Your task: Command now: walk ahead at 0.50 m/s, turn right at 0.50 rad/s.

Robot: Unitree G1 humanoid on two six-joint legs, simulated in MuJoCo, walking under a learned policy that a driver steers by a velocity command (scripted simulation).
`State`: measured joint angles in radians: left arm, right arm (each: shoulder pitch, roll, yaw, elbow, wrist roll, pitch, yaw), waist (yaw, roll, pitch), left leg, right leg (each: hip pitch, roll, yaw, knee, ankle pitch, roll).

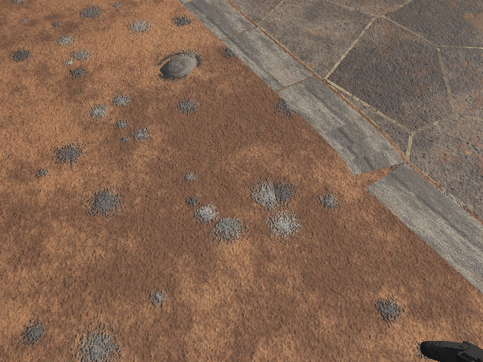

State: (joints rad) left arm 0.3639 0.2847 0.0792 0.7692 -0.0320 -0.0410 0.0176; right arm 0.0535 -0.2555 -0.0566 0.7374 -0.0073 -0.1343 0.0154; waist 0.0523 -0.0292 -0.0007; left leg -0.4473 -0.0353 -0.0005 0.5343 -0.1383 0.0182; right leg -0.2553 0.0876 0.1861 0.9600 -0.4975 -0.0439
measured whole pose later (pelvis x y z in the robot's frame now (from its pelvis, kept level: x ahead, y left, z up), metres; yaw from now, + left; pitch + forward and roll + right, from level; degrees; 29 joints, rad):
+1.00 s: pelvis +0.47 +0.08 +0.00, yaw +25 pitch +2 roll -1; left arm 0.24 0.30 0.06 0.78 -0.02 -0.10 0.00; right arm 0.17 -0.30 -0.07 0.67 0.02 -0.04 0.04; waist 0.02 0.00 0.06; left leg -0.44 -0.07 0.02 0.59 -0.19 0.09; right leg -0.37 -0.07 0.02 1.21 -0.42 0.02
